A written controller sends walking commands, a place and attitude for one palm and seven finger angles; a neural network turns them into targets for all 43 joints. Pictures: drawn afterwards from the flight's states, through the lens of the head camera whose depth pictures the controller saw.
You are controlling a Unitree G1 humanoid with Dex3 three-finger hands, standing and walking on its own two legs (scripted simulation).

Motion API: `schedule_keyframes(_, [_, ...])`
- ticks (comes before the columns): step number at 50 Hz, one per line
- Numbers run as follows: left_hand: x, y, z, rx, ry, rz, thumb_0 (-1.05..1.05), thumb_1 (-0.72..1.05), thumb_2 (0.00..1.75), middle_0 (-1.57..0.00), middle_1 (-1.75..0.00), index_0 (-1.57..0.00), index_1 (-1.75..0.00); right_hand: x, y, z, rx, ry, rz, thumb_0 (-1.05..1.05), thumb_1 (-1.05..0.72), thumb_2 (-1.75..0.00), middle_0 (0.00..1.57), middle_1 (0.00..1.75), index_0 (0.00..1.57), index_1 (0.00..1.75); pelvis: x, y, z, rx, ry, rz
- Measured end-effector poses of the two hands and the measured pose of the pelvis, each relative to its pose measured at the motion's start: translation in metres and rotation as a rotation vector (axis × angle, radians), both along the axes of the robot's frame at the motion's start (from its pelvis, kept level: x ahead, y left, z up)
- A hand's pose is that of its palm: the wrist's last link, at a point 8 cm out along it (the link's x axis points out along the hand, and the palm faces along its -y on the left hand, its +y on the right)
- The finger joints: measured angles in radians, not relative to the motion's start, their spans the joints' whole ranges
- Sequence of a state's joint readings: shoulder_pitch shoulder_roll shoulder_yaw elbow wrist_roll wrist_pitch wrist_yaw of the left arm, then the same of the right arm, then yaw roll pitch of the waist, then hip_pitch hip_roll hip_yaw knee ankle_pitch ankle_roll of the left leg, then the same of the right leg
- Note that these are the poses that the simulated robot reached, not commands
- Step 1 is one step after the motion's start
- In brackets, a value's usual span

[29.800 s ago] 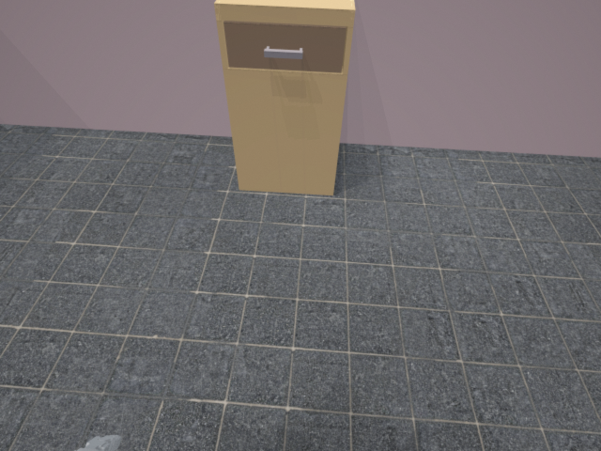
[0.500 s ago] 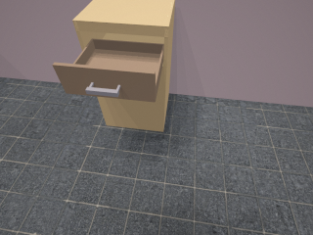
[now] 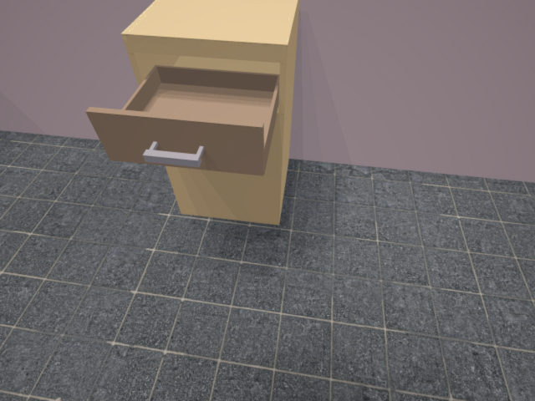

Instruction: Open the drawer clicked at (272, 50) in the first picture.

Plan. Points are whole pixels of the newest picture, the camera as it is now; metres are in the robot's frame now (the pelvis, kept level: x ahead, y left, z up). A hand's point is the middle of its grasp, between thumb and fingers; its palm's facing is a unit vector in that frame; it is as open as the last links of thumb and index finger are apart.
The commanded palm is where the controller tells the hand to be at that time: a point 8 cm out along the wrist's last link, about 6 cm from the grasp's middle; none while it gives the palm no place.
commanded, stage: look to check the result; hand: left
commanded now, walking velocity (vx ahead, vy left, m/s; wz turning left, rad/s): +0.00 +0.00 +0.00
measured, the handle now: (175, 152) +0.66 +0.27 -0.07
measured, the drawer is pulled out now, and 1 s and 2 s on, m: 0.30 0.30 0.30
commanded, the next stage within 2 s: stand and wait in 0.02 s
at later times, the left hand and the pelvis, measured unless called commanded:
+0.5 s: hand out of the picture +0.02 +0.18 -0.17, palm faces +0.03 -0.98 -0.22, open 7.4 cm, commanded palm none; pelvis +0.01 +0.00 +0.00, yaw +0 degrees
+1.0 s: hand out of the picture +0.05 +0.19 -0.17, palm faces +0.02 -0.97 -0.24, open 7.4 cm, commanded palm none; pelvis +0.02 +0.00 +0.00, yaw +0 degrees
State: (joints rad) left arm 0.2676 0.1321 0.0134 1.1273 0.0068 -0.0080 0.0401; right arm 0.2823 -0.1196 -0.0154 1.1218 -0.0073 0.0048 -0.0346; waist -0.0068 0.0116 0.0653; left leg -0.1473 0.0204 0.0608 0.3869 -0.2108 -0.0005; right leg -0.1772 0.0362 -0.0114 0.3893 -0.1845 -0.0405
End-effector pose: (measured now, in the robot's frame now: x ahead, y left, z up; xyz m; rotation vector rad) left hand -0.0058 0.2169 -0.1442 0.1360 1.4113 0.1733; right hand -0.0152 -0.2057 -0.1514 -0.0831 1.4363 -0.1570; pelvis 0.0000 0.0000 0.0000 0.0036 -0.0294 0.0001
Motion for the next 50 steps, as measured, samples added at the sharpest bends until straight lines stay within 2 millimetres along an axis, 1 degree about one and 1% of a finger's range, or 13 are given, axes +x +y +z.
schedule_keyframes(23, [0.02, 0.007, 0.002, 0.018, -0.012, -0.014, 0.01, 0.91, 0.9, -0.2, -0.3, -0.2, -0.29, 0.012, -0.013, 0.003, -0.029, 0.005, -0.001, 0.0, -0.9, -0.9, 0.2, 0.3, 0.2, 0.3, 0.01, -0.002, 0.001, -0.002, 0.003, -0.003])
schedule_keyframes(37, [0.034, 0.014, 0.004, 0.028, -0.03, -0.021, 0.01, 0.91, 0.9, -0.2, -0.3, -0.2, -0.29, 0.026, -0.018, 0.005, -0.041, -0.013, 0.011, 0.0, -0.9, -0.9, 0.2, 0.3, 0.2, 0.3, 0.015, -0.001, 0.002, -0.002, 0.006, -0.003])
schedule_keyframes(50, [0.047, 0.024, 0.006, 0.046, -0.052, -0.031, 0.01, 0.91, 0.89, -0.2, -0.3, -0.2, -0.29, 0.042, -0.027, 0.007, -0.063, -0.044, 0.024, 0.0, -0.9, -0.9, 0.2, 0.3, 0.2, 0.3, 0.018, 0.0, 0.002, -0.001, 0.006, -0.003])
